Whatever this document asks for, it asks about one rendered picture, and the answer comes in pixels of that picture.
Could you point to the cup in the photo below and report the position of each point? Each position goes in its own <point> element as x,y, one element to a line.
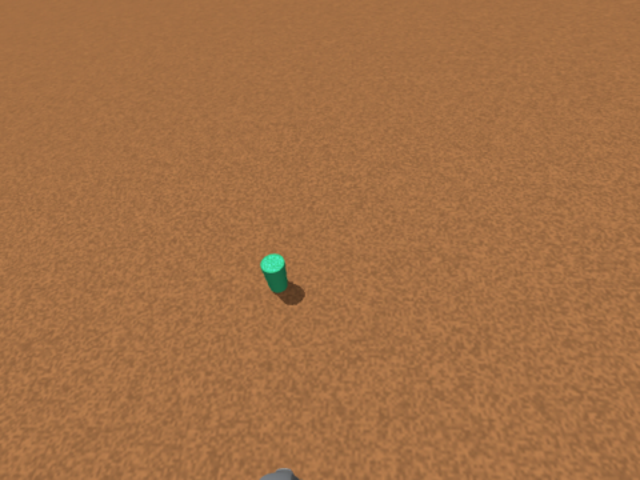
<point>273,268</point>

